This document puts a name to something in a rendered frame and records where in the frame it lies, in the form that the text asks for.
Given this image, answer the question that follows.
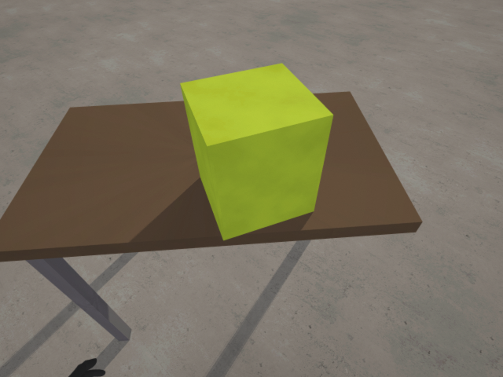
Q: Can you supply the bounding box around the table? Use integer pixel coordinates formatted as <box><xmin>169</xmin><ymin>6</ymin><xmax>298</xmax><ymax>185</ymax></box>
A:
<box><xmin>0</xmin><ymin>91</ymin><xmax>422</xmax><ymax>341</ymax></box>

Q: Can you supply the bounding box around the carton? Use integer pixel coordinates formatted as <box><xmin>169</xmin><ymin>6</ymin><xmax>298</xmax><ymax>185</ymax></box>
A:
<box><xmin>180</xmin><ymin>63</ymin><xmax>333</xmax><ymax>240</ymax></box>

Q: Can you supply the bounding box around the robot left hand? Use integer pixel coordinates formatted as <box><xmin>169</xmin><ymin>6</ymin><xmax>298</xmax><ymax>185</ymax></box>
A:
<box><xmin>69</xmin><ymin>358</ymin><xmax>105</xmax><ymax>377</ymax></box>

